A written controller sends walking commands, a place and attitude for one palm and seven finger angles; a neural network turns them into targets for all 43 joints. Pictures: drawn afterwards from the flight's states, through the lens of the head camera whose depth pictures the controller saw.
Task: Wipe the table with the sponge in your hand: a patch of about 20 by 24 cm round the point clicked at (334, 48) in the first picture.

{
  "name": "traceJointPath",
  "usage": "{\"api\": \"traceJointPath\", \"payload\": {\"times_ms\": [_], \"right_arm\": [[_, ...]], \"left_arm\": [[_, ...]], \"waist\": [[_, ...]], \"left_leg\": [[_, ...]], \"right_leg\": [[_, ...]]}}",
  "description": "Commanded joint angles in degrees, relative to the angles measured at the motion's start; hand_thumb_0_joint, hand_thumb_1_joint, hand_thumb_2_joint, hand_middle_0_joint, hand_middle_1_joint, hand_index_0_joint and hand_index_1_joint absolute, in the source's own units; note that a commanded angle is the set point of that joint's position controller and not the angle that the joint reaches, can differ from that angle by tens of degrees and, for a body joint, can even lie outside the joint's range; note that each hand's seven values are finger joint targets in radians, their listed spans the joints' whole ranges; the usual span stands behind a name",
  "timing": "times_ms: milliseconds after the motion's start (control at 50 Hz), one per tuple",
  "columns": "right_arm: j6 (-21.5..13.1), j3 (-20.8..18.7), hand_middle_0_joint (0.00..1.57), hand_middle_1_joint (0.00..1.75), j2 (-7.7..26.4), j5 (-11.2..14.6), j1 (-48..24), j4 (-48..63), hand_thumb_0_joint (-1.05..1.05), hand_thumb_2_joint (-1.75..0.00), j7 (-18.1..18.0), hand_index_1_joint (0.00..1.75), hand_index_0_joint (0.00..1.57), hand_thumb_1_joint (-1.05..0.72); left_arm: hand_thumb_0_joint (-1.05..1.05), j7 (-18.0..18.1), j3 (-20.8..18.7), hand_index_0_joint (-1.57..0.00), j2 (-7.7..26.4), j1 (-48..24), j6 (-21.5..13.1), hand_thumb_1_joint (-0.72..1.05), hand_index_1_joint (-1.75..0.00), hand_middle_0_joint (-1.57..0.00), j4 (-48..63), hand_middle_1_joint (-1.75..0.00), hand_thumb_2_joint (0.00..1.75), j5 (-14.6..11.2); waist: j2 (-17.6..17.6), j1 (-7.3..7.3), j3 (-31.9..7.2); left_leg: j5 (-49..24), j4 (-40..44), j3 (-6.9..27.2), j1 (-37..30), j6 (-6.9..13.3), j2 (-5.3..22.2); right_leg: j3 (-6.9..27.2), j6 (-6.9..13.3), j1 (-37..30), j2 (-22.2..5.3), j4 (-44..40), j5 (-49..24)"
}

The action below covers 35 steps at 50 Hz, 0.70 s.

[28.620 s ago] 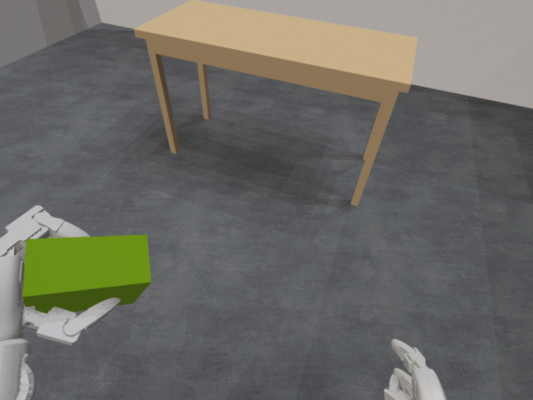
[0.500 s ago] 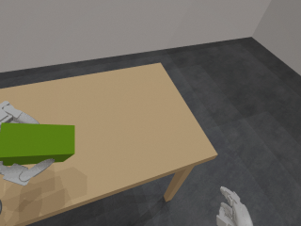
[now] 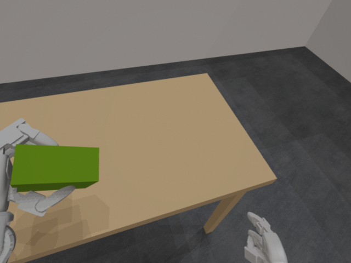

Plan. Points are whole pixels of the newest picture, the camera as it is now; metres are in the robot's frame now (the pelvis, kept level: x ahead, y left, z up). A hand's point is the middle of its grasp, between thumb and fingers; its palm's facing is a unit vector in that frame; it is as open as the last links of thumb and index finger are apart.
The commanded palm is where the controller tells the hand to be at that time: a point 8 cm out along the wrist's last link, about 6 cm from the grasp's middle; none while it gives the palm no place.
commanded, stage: come to a stop and stand still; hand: left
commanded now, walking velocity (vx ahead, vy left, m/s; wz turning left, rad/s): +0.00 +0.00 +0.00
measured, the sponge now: (68, 170) +0.23 +0.22 +0.13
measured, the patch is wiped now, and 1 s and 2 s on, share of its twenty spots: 0.00 0.00 0.00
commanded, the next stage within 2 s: look again from close up in 0.12 s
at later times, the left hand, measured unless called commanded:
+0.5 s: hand (68, 173) +0.22 +0.21 +0.15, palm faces +0.34 -0.85 -0.41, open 9.9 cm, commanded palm +0.16 +0.25 +0.17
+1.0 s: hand (103, 158) +0.25 +0.16 +0.16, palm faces +0.31 -0.86 -0.39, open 9.9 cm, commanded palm +0.19 +0.20 +0.17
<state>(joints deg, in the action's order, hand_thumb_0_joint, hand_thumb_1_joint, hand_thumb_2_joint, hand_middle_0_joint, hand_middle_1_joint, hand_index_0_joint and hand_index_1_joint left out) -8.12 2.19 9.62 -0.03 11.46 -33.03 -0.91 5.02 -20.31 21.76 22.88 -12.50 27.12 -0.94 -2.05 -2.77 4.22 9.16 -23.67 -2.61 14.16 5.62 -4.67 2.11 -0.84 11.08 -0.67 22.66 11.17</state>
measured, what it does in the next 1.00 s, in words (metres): shifts its weight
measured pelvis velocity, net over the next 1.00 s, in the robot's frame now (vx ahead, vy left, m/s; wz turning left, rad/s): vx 0.02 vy -0.08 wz -0.01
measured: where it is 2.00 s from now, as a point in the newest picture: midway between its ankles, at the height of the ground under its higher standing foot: outside the picture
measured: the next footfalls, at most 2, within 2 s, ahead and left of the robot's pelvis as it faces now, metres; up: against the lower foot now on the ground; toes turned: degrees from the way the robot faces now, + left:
none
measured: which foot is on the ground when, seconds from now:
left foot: down 0.00-1.00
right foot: down 0.00-1.00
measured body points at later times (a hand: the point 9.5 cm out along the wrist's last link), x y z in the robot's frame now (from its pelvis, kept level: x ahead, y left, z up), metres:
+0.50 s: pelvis +0.00 -0.03 +0.00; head +0.01 -0.02 +0.45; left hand +0.19 +0.25 +0.18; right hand +0.18 -0.27 -0.07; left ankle +0.04 +0.04 -0.74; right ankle +0.01 -0.16 -0.74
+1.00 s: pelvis +0.02 -0.08 +0.00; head +0.04 -0.06 +0.45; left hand +0.23 +0.21 +0.18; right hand +0.20 -0.30 -0.07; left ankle +0.04 +0.04 -0.74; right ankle +0.01 -0.16 -0.74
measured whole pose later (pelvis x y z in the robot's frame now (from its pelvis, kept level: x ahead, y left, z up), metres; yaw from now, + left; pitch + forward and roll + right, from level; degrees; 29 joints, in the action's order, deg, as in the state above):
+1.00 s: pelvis +0.02 -0.08 +0.00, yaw -1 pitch +1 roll -1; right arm -5.5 0.8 10.3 0.8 11.7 -32.6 -1.8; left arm 4.5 -19.5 22.3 25.0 -8.7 27.0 -3.1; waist -1.3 -0.4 1.1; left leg 12.1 -25.8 -0.8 14.5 0.3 0.9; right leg 0.7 3.4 10.8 5.0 22.7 12.6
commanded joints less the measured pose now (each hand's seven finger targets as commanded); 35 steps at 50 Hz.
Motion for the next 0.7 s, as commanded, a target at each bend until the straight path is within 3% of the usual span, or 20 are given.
{"api": "traceJointPath", "payload": {"times_ms": [0, 60, 80, 160, 180, 260, 280, 440, 460, 480, 560, 580, 660, 680], "right_arm": [[-3.1, -3.97, 0.2, 0.3, 9.1, 0.46, -4.08, 9.02, 0.0, -0.9, -1.11, 0.3, 0.2, -0.9], [-3.29, -3.94, 0.2, 0.3, 9.13, 0.61, -5.05, 8.77, 0.0, -0.9, -1.3, 0.3, 0.2, -0.9], [-3.18, -3.75, 0.2, 0.3, 9.23, 0.31, -4.6, 8.75, 0.0, -0.9, -1.25, 0.3, 0.2, -0.9], [-3.66, -4.14, 0.2, 0.3, 9.15, 0.76, -4.9, 8.8, 0.0, -0.9, -1.25, 0.3, 0.2, -0.9], [-3.54, -3.94, 0.2, 0.3, 9.37, 0.4, -4.29, 8.65, 0.0, -0.9, -1.17, 0.3, 0.2, -0.9], [-3.73, -4.39, 0.2, 0.3, 9.2, 0.88, -4.13, 8.42, 0.0, -0.9, -1.29, 0.3, 0.2, -0.9], [-3.55, -4.17, 0.2, 0.3, 9.33, 0.62, -3.84, 8.39, 0.0, -0.9, -1.3, 0.3, 0.2, -0.9], [-3.35, -4.34, 0.2, 0.3, 9.64, 0.89, -4.39, 8.13, 0.0, -0.9, -1.89, 0.3, 0.2, -0.9], [-3.32, -4.36, 0.2, 0.3, 9.59, 0.91, -4.99, 7.84, 0.0, -0.9, -2.08, 0.3, 0.2, -0.9], [-3.25, -4.21, 0.2, 0.3, 9.55, 0.75, -4.83, 7.9, 0.0, -0.9, -2.03, 0.3, 0.2, -0.9], [-3.13, -4.26, 0.2, 0.3, 9.48, 0.81, -5.45, 8.09, 0.0, -0.9, -2.24, 0.3, 0.2, -0.9], [-2.94, -4.07, 0.2, 0.3, 9.21, 0.66, -5.03, 8.09, 0.0, -0.9, -2.17, 0.3, 0.2, -0.9], [-2.38, -4.32, 0.2, 0.3, 9.22, 0.68, -5.37, 8.26, 0.0, -0.9, -2.1, 0.3, 0.2, -0.9], [-2.14, -4.18, 0.2, 0.3, 9.12, 0.57, -5.11, 8.44, 0.0, -0.9, -2.04, 0.3, 0.2, -0.9]], "left_arm": [[0.0, 1.39, -5.15, -1.2, 8.39, -5.93, -4.07, 0.1, -1.6, -1.2, 11.3, -1.6, 1.3, -0.37], [0.0, 1.77, -6.99, -1.2, 10.21, -6.27, -4.25, 0.1, -1.6, -1.2, 12.5, -1.6, 1.3, -0.04], [0.0, 1.46, -5.45, -1.2, 8.31, -5.7, -4.64, 0.1, -1.6, -1.2, 11.87, -1.6, 1.3, -0.3], [0.0, 1.74, -7.52, -1.2, 10.53, -4.01, -4.88, 0.1, -1.6, -1.2, 13.84, -1.6, 1.3, -0.16], [0.0, 1.45, -6.09, -1.2, 8.77, -3.14, -5.2, 0.1, -1.6, -1.2, 13.04, -1.6, 1.3, -0.46], [0.0, 1.48, -7.33, -1.2, 9.86, -1.18, -4.95, 0.1, -1.6, -1.2, 12.37, -1.6, 1.3, -0.63], [0.0, 1.27, -6.25, -1.2, 8.73, -0.55, -4.95, 0.1, -1.6, -1.2, 10.92, -1.6, 1.3, -0.98], [0.0, 1.17, -5.03, -1.2, 8.6, -3.49, -3.92, 0.1, -1.6, -1.2, 9.05, -1.6, 1.3, -1.26], [0.0, 1.43, -5.59, -1.2, 9.37, -4.49, -3.89, 0.1, -1.6, -1.2, 10.08, -1.6, 1.3, -1.1], [0.0, 1.23, -4.27, -1.2, 7.93, -4.16, -3.95, 0.1, -1.6, -1.2, 9.63, -1.6, 1.3, -1.25], [0.0, 1.66, -6.1, -1.2, 10.2, -4.03, -3.25, 0.1, -1.6, -1.2, 11.12, -1.6, 1.3, -1.41], [0.0, 1.48, -4.99, -1.2, 8.65, -3.41, -3.18, 0.1, -1.6, -1.2, 10.22, -1.6, 1.3, -1.69], [0.0, 1.43, -6.56, -1.2, 10.29, -3.88, -2.74, 0.1, -1.6, -1.2, 11.78, -1.6, 1.3, -1.98], [0.0, 1.26, -5.57, -1.2, 9.15, -3.88, -2.71, 0.1, -1.6, -1.2, 11.41, -1.6, 1.3, -2.18]], "waist": [[7.53, 1.56, -9.2], [7.22, 1.45, -9.94], [6.82, 1.48, -9.9], [8.6, 1.59, -10.67], [7.96, 1.56, -10.46], [7.63, 1.93, -10.03], [6.82, 1.89, -9.48], [4.48, 2.11, -8.06], [5.5, 2.18, -8.09], [5.34, 2.15, -8.4], [5.05, 1.94, -9.64], [3.47, 2.02, -10.06], [5.41, 2.11, -11.16], [5.5, 2.12, -11.04]], "left_leg": [[10.35, 11.63, 12.33, 0.11, -7.44, 12.74], [10.42, 10.92, 11.54, -0.21, -7.07, 11.95], [11.19, 10.99, 11.54, 0.51, -6.56, 11.84], [8.69, 9.42, 10.91, 0.12, -6.42, 11.11], [9.54, 9.71, 11.18, 1.0, -5.99, 11.08], [6.59, 7.41, 9.71, -0.41, -5.63, 10.17], [6.97, 7.35, 9.79, 0.04, -5.28, 10.12], [5.71, 5.63, 8.95, -2.36, -4.44, 9.22], [5.52, 5.64, 8.74, -2.77, -4.45, 9.04], [5.4, 5.42, 8.53, -3.24, -4.2, 9.05], [2.46, 4.22, 8.15, -4.13, -4.13, 8.52], [1.94, 4.33, 8.21, -4.63, -4.14, 8.78], [0.59, 4.98, 8.58, -6.0, -4.3, 10.1], [0.88, 5.33, 8.77, -5.62, -4.19, 10.61]], "right_leg": [[-0.05, 1.48, -4.53, -0.17, 0.26, -1.07], [0.26, 1.5, -5.19, -0.34, -0.43, -1.39], [-0.07, 1.45, -5.66, -0.03, -0.36, -1.71], [0.53, 1.82, -6.16, -0.53, -0.88, -2.33], [0.07, 1.72, -6.47, -0.19, -0.8, -2.29], [1.55, 2.17, -4.53, -0.96, -2.52, -2.72], [1.54, 2.11, -4.03, -0.98, -3.22, -2.25], [4.21, 2.46, 0.08, -1.68, -6.3, -0.73], [4.4, 2.51, 0.3, -1.62, -6.48, -0.79], [4.25, 2.51, 0.38, -1.6, -6.64, -0.82], [5.26, 2.62, -0.5, -2.11, -6.96, -3.05], [4.56, 2.59, -0.48, -1.9, -6.83, -3.13], [3.95, 2.58, -0.21, -1.09, -5.15, -4.17], [3.32, 2.5, -0.27, -0.86, -4.7, -3.79]]}}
